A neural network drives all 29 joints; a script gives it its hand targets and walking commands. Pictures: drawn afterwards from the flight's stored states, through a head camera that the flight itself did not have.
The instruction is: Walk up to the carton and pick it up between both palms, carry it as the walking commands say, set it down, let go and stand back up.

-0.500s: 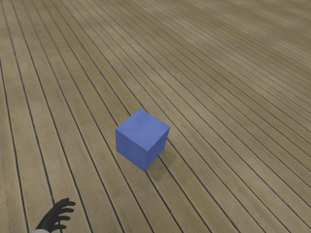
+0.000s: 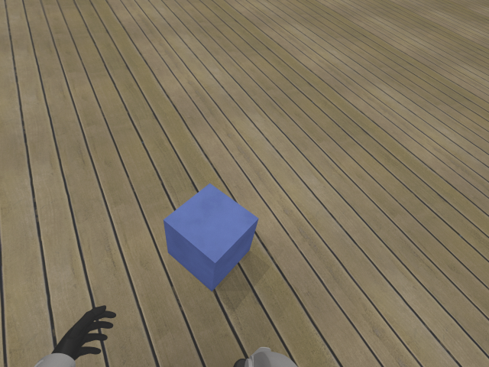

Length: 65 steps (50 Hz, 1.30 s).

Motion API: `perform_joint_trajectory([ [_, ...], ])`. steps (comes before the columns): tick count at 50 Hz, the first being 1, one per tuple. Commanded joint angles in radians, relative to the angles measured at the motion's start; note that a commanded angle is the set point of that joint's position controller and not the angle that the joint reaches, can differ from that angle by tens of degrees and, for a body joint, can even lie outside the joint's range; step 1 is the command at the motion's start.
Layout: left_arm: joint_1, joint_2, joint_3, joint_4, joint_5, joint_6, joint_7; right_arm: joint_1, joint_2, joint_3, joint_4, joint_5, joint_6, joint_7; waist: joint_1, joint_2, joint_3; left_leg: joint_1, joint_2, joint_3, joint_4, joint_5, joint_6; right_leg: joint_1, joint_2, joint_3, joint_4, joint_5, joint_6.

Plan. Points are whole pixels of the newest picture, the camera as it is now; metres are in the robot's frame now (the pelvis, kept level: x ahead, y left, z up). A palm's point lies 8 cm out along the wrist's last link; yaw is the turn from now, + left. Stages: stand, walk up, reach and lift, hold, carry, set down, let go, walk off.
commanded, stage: walk up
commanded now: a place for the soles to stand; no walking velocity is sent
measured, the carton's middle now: (210, 236) +0.70 +0.08 -0.61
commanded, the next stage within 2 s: none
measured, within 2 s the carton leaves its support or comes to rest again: neither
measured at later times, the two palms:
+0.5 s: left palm (123, 323) +0.21 +0.20 -0.09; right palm (476, 354) +0.18 -0.42 -0.06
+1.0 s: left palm (172, 328) +0.21 +0.12 -0.11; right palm (439, 249) +0.41 -0.48 -0.10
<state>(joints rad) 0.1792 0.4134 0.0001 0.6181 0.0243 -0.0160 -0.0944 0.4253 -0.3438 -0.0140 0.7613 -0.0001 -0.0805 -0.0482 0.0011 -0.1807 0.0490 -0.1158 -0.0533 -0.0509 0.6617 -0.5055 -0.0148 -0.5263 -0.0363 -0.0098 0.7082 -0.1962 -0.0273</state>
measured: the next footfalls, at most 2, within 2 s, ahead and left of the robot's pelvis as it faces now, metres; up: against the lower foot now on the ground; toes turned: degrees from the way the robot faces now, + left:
left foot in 0.28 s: +0.11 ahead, +0.08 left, +0.00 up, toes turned +6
right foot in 0.56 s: +0.24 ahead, -0.21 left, +0.00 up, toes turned +13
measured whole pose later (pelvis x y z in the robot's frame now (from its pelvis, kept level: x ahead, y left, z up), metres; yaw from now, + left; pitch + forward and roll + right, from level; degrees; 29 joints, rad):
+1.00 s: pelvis +0.24 -0.19 -0.02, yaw +25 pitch -3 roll +2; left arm 0.27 0.43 0.00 0.62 0.03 0.03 -0.05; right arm 0.34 -0.40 -0.03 0.83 0.00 -0.08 -0.13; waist 0.00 -0.07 0.14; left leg -0.47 0.01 -0.06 0.89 -0.38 0.02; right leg -0.51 0.00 -0.10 1.36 -0.56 0.08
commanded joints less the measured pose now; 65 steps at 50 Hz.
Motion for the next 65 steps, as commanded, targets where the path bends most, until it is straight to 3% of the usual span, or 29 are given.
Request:
perform_joint_trajectory([
  [1, 0.119, 0.353, 0.192, -0.05, 0.0, -0.054, 0.035, 0.08, -0.252, -0.073, -0.062, 0.002, -0.026, -0.004, 0.067, -0.025, -0.141, -0.587, 0.009, 0.084, 0.515, -0.006, 0.067, 0.6, -0.4, 0.568, -0.427, -0.44, -0.04],
  [4, -0.03, 0.269, 0.161, -0.088, 0.007, -0.041, 0.033, 0.13, -0.337, -0.101, 0.018, 0.002, 0.021, 0.019, -0.002, -0.011, -0.073, -0.388, 0.049, 0.12, 0.488, 0.084, 0.05, 0.362, -0.233, 0.279, -0.54, -0.516, 0.21],
  [9, -0.069, 0.268, 0.156, -0.125, 0.019, 0.003, 0.027, 0.138, -0.317, -0.135, -0.009, -0.018, 0.053, 0.007, -0.018, -0.14, -0.048, -0.242, 0.092, 0.164, 0.224, 0.021, 0.028, 0.198, -0.213, 0.033, -0.509, -0.443, 0.104],
  [11, -0.163, 0.275, 0.149, -0.151, 0.024, 0.019, 0.026, 0.256, -0.335, -0.157, 0.024, -0.023, 0.061, 0.001, -0.095, -0.098, -0.027, -0.056, 0.076, 0.213, 0.134, 0.038, 0.061, 0.032, -0.18, -0.027, -0.5, -0.415, 0.183],
  [13, -0.207, 0.196, 0.136, -0.164, 0.058, 0.036, 0.029, 0.449, -0.376, -0.182, 0.102, 0.003, 0.03, -0.009, -0.199, 0.168, -0.028, 0.231, 0.111, -0.114, -0.143, 0.061, 0.167, -0.193, -0.053, -0.106, 0.027, -0.452, 0.089],
  [14, -0.197, 0.121, 0.112, -0.198, 0.052, 0.036, 0.025, 0.322, -0.453, -0.187, 0.065, -0.019, 0.021, -0.028, -0.152, 0.499, 0.013, 0.139, 0.314, -0.72, -0.374, -0.304, 0.279, -0.352, 0.048, -0.041, 0.376, -0.37, 0.072],
  [15, -0.209, 0.198, 0.14, -0.195, 0.058, 0.037, 0.023, 0.122, -0.437, -0.167, -0.012, -0.009, 0.008, -0.042, -0.047, 0.349, 0.108, -0.02, 0.404, -0.977, -0.405, -0.385, 0.352, -0.392, 0.01, 0.193, 0.481, -0.322, 0.086],
  [19, -0.124, 0.272, 0.17, -0.124, 0.046, 0.03, -0.006, -0.03, -0.428, -0.15, -0.034, -0.012, -0.028, -0.069, 0.039, 0.201, 0.182, -0.252, 0.365, -0.797, -0.406, -0.256, 0.298, -0.238, -0.065, 0.233, 0.467, -0.216, 0.047],
  [23, -0.101, 0.258, 0.163, -0.118, 0.04, 0.023, -0.014, -0.006, -0.463, -0.158, -0.005, -0.016, -0.053, -0.051, 0.013, 0.345, 0.036, -0.164, 0.294, -0.537, -0.255, -0.041, 0.251, -0.149, -0.062, 0.144, 0.32, -0.224, 0.016],
  [26, 0.077, 0.256, 0.168, -0.076, 0.031, 0.01, 0.002, -0.123, -0.417, -0.154, -0.033, -0.017, -0.037, -0.045, 0.113, 0.427, -0.06, -0.374, 0.239, -0.37, -0.001, 0.155, 0.199, 0.257, -0.074, 0.187, 0.04, -0.355, -0.005],
  [27, 0.21, 0.298, 0.192, -0.029, 0.038, -0.012, 0.017, -0.102, -0.33, -0.115, -0.015, -0.018, -0.029, -0.043, 0.191, 0.206, -0.072, -0.622, 0.114, -0.178, 0.325, 0.232, 0.124, 0.559, -0.087, 0.274, -0.165, -0.394, 0.008],
  [28, 0.276, 0.375, 0.209, -0.006, 0.045, -0.02, 0.038, -0.037, -0.19, -0.069, -0.026, -0.009, -0.032, -0.043, 0.209, -0.149, -0.021, -0.838, -0.022, -0.084, 0.634, -0.06, 0.075, 0.599, -0.311, 0.541, -0.348, -0.425, 0.024],
  [30, 0.123, 0.327, 0.19, -0.054, 0.002, -0.015, 0.043, -0.028, -0.291, -0.098, -0.001, 0.002, -0.021, -0.043, 0.047, 0.142, -0.006, -0.729, 0.046, -0.018, 0.691, 0.059, 0.046, 0.383, -0.36, 0.544, -0.451, -0.427, -0.006],
  [33, 0.074, 0.274, 0.171, -0.045, 0.002, -0.013, 0.042, -0.012, -0.363, -0.135, 0.028, 0.011, 0.006, -0.025, 0.03, 0.045, 0.011, -0.581, 0.093, 0.046, 0.587, 0.151, 0.042, 0.329, -0.229, 0.288, -0.412, -0.154, 0.134],
  [36, 0.163, 0.235, 0.161, -0.042, 0.01, -0.006, 0.061, -0.08, -0.314, -0.106, 0.009, 0.003, 0.01, -0.033, 0.061, 0.034, -0.008, -0.614, 0.128, 0.076, 0.456, 0.1, 0.05, 0.46, -0.26, 0.124, -0.203, 0.445, 0.033],
  [41, 0.155, 0.23, 0.146, -0.07, 0.012, 0.011, 0.057, -0.05, -0.302, -0.094, 0.017, 0.007, 0.016, -0.041, 0.076, -0.036, 0.041, -0.51, 0.084, 0.187, 0.24, 0.162, 0.069, 0.377, -0.198, 0.026, -0.179, 0.505, 0.063],
  [44, 0.033, 0.222, 0.136, -0.138, 0.031, 0.024, 0.055, 0.254, -0.356, -0.13, 0.113, 0.005, 0.006, -0.067, -0.097, 0.008, -0.082, 0.025, 0.068, 0.083, 0.059, 0.181, 0.164, 0.039, -0.115, -0.089, 0.146, 0.561, 0.158],
  [45, 0.009, 0.19, 0.124, -0.167, 0.032, 0.024, 0.056, 0.351, -0.435, -0.16, 0.127, -0.008, 0.006, -0.086, -0.18, 0.236, -0.125, 0.239, 0.14, -0.217, -0.064, 0.062, 0.253, -0.211, -0.025, -0.097, 0.49, 0.282, 0.179],
  [46, -0.034, 0.164, 0.114, -0.213, 0.04, 0.018, 0.054, 0.298, -0.512, -0.187, 0.098, -0.007, 0.013, -0.098, -0.172, 0.478, -0.138, 0.292, 0.412, -0.823, -0.204, -0.043, 0.427, -0.472, 0.077, 0.029, 0.763, -0.387, 0.217],
  [47, -0.101, 0.281, 0.144, -0.223, 0.037, 0.026, 0.055, 0.206, -0.521, -0.183, 0.052, 0.02, 0.012, -0.116, -0.156, 0.361, -0.123, 0.2, 0.527, -1.032, -0.285, -0.083, 0.506, -0.481, -0.005, 0.283, 0.912, -0.434, 0.224],
  [51, 0.047, 0.266, 0.145, -0.127, 0.022, 0.031, 0.027, -0.069, -0.448, -0.149, 0.016, 0.001, -0.026, -0.129, 0.048, 0.185, -0.015, -0.195, 0.346, -0.529, -0.05, 0.361, 0.26, -0.201, -0.111, 0.289, 0.573, -0.366, 0.051],
  [54, 0.179, 0.247, 0.167, -0.061, 0.023, 0.041, 0.016, -0.177, -0.442, -0.136, 0.003, -0.03, -0.023, -0.093, 0.124, 0.357, -0.048, -0.562, 0.256, -0.397, 0.006, 0.175, 0.219, 0.232, -0.064, 0.172, 0.294, -0.409, -0.009],
  [55, 0.38, 0.268, 0.185, 0.014, 0.025, 0.041, 0.021, -0.238, -0.41, -0.128, -0.016, -0.041, -0.02, -0.094, 0.221, 0.282, -0.126, -0.789, 0.186, -0.22, 0.186, 0.092, 0.144, 0.59, -0.069, 0.177, 0.126, -0.333, -0.017],
  [56, 0.434, 0.303, 0.192, 0.052, 0.032, 0.036, 0.036, -0.21, -0.281, -0.09, 0.004, -0.033, -0.011, -0.101, 0.272, -0.037, -0.033, -0.878, 0.008, -0.128, 0.505, -0.05, 0.077, 0.516, -0.121, 0.326, -0.126, -0.503, 0.037],
  [57, 0.339, 0.351, 0.193, 0.017, 0.043, 0.034, 0.046, -0.148, -0.252, -0.084, -0.005, -0.024, -0.007, -0.097, 0.213, -0.164, 0.024, -0.919, -0.082, -0.09, 0.716, -0.154, 0.063, 0.3, -0.289, 0.581, -0.397, -0.75, 0.02],
  [58, 0.159, 0.364, 0.189, -0.033, 0.025, 0.029, 0.057, -0.17, -0.313, -0.112, -0.007, -0.023, -0.005, -0.094, 0.089, -0.009, 0.09, -0.818, -0.028, -0.106, 0.766, -0.06, 0.048, 0.117, -0.358, 0.697, -0.529, -0.865, -0.032],
  [60, -0.002, 0.332, 0.177, -0.052, 0.014, 0.018, 0.063, -0.045, -0.347, -0.135, 0.076, -0.018, 0.019, -0.074, -0.006, 0.063, 0.094, -0.644, 0.034, -0.067, 0.801, 0.055, 0.027, 0.02, -0.27, 0.509, -0.527, -0.744, 0.057],
  [61, 0.003, 0.313, 0.178, -0.046, 0.026, 0.014, 0.067, -0.028, -0.359, -0.142, 0.092, -0.014, 0.028, -0.061, -0.015, 0.05, 0.095, -0.604, 0.05, -0.026, 0.808, 0.092, 0.029, 0.03, -0.238, 0.492, -0.508, -0.714, 0.078],
  [65, 0.11, 0.298, 0.179, -0.005, 0.02, -0.013, 0.087, -0.125, -0.347, -0.11, 0.058, -0.028, 0.008, -0.032, 0.053, 0.054, 0.043, -0.719, 0.127, -0.031, 0.576, 0.022, 0.033, 0.315, -0.372, 0.442, -0.265, -0.33, -0.124],
])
